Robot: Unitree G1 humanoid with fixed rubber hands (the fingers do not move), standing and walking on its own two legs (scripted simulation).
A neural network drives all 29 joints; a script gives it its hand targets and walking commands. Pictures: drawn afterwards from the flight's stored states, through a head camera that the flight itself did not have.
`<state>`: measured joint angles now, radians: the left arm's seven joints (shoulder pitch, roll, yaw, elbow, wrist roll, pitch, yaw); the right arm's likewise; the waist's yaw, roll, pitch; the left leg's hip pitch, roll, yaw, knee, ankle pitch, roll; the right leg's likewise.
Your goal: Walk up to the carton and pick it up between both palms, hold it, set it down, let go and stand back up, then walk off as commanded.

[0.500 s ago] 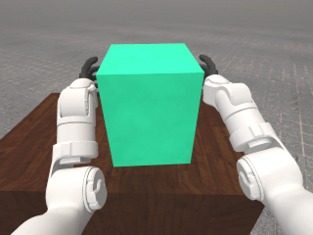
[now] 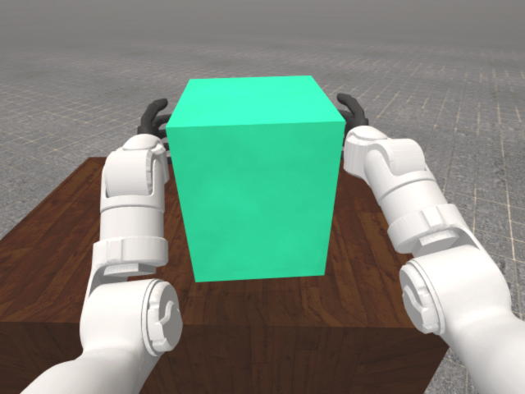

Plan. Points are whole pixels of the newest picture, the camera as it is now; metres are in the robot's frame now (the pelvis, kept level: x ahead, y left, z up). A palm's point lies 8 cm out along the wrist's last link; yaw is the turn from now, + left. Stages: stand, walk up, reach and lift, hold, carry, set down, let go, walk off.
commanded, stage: hold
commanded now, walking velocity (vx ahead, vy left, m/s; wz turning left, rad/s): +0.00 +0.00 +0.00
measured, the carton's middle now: (255, 174) +0.39 +0.01 +0.22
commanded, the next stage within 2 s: none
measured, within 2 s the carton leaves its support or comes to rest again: neither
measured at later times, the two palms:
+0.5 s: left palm (152, 148) +0.37 +0.15 +0.28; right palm (355, 140) +0.37 -0.14 +0.28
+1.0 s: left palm (149, 146) +0.36 +0.16 +0.29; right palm (354, 138) +0.36 -0.14 +0.29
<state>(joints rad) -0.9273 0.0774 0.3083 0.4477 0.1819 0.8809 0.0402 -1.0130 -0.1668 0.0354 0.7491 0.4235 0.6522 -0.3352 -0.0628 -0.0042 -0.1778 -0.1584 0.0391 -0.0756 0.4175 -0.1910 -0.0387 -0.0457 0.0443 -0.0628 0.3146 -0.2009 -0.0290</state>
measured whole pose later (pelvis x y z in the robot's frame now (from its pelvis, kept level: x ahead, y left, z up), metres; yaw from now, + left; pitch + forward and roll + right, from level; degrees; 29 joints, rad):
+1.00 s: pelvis +0.00 +0.00 +0.00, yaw +0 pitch -4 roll -2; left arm -0.92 0.07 0.31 0.43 0.18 0.90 0.04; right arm -1.02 -0.17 0.05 0.75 0.44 0.66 -0.34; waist -0.06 0.00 -0.19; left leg -0.16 0.03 -0.08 0.42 -0.19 -0.03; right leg -0.04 0.05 -0.03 0.31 -0.20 -0.03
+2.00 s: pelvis +0.01 +0.00 +0.00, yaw +0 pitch -3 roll -2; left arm -0.90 0.06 0.31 0.40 0.17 0.90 0.06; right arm -1.01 -0.18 0.07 0.75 0.45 0.66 -0.33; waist -0.06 0.01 -0.21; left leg -0.17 0.03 -0.09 0.43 -0.20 -0.03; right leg -0.04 0.06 -0.02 0.30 -0.20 -0.02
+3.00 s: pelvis +0.01 +0.00 +0.00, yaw +0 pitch -3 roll -2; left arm -0.93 0.07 0.31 0.44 0.17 0.89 0.06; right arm -1.03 -0.18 0.05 0.78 0.45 0.66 -0.33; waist -0.06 0.00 -0.21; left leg -0.17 0.02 -0.10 0.43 -0.20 -0.03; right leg -0.05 0.06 -0.01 0.31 -0.20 -0.03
